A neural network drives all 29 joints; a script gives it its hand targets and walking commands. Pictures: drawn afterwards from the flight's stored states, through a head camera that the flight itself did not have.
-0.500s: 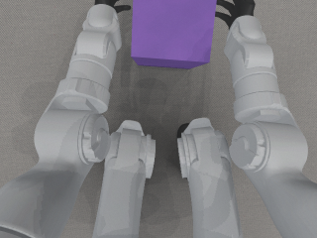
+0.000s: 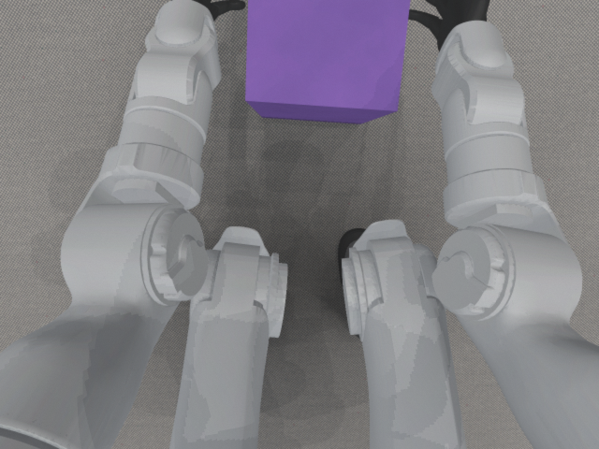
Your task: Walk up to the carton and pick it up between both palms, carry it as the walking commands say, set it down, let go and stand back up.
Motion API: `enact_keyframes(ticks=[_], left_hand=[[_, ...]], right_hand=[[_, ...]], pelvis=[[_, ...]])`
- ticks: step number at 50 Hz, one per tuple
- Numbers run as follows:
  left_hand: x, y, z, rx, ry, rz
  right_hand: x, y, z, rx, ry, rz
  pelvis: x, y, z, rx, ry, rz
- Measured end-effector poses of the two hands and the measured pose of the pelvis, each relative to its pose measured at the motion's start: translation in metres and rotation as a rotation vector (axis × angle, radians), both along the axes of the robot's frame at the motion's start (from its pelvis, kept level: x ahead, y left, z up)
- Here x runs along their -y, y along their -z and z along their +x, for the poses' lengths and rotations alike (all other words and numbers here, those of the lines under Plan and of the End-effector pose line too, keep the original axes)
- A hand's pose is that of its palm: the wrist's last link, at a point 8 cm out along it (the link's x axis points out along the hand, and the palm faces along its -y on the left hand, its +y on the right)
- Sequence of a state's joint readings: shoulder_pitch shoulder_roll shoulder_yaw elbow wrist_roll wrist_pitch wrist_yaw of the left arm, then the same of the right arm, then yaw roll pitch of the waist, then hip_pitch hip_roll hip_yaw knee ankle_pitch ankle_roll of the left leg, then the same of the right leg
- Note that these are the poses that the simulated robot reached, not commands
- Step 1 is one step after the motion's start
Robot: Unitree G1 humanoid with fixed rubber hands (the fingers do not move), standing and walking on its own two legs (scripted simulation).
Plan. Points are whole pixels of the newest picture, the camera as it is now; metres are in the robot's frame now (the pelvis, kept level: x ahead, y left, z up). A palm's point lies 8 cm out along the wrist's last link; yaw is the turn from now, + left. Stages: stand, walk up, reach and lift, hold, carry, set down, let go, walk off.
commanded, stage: set down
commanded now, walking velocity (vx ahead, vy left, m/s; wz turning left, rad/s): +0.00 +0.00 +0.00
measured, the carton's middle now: (323, 7) +0.58 -0.04 -0.28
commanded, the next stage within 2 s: none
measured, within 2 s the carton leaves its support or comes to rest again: neither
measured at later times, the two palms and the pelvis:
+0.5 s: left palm out of the picture +0.56 +0.09 -0.17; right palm (458, 16) +0.53 -0.17 -0.17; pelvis +0.01 +0.01 +0.00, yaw +0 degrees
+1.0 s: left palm out of the picture +0.56 +0.09 -0.18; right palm (456, 16) +0.53 -0.17 -0.17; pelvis +0.01 +0.00 -0.01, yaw -1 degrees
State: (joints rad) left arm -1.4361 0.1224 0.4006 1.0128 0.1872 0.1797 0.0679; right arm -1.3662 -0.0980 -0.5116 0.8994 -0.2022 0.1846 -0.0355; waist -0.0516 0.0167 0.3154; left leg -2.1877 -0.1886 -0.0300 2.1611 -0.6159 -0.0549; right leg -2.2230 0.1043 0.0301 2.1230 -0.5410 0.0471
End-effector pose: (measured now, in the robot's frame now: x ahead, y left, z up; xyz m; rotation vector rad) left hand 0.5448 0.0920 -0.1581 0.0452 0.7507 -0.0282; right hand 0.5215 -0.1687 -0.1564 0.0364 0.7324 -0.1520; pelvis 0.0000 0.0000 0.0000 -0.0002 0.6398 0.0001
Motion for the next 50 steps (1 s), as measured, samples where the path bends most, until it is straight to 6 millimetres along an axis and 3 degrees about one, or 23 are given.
enact_keyframes(ticks=[29,50], left_hand=[[-0.002,0.020,0.013,0.012,0.016,-0.031],[-0.002,0.022,0.015,0.023,0.041,-0.025]], right_hand=[[0.003,0.015,0.013,-0.006,-0.034,-0.002],[0.004,0.018,0.013,0.010,-0.040,-0.007]], pelvis=[[-0.003,0.001,0.014,-0.035,0.002,-0.004],[-0.001,0.008,0.011,-0.001,0.002,-0.011]])
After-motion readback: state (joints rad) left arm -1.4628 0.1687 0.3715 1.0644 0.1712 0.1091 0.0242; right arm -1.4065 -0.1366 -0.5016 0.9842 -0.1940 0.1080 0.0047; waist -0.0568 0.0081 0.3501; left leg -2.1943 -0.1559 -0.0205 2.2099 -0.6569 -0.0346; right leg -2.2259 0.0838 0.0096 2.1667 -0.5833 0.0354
